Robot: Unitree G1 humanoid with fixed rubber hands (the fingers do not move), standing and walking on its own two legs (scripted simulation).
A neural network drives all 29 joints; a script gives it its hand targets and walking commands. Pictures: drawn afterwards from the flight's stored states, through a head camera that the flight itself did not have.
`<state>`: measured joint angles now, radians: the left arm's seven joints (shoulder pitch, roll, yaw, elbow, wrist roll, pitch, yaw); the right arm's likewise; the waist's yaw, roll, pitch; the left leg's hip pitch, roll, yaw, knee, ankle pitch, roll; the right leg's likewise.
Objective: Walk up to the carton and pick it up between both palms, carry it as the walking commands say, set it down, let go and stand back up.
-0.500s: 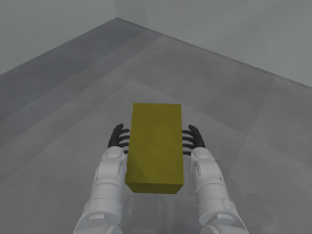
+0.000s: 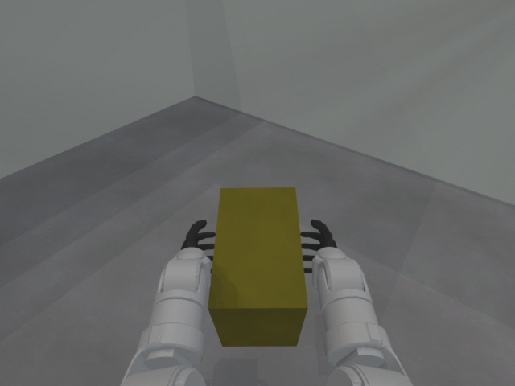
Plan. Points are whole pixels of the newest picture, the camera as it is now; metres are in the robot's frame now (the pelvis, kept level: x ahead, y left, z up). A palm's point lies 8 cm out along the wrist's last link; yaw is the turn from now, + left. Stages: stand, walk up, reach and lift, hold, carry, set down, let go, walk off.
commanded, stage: reach and lift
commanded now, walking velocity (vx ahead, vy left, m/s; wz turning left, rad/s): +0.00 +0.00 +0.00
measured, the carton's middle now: (258, 267) +0.36 +0.02 -0.01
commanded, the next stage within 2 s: hold in 1.40 s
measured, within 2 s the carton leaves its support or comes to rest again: neither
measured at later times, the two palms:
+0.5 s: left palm (201, 253) +0.33 +0.12 +0.06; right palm (334, 261) +0.33 -0.11 +0.06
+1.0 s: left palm (196, 263) +0.31 +0.12 +0.06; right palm (334, 271) +0.31 -0.10 +0.06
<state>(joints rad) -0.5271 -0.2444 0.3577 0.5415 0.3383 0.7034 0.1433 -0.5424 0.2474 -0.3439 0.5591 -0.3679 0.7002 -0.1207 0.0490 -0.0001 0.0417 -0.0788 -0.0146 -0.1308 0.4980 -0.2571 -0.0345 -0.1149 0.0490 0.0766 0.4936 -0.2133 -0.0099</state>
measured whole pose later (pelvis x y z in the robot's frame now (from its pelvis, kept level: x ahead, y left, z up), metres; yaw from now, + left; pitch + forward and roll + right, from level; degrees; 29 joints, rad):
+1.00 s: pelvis +0.00 +0.01 +0.00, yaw +0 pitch -10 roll +0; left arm -0.47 -0.22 0.26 0.51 0.31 0.76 0.12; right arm -0.45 0.21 -0.25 0.48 -0.33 0.77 -0.10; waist 0.01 0.00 0.03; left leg -0.06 -0.02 -0.13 0.47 -0.25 -0.02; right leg -0.08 0.04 0.08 0.45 -0.20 0.00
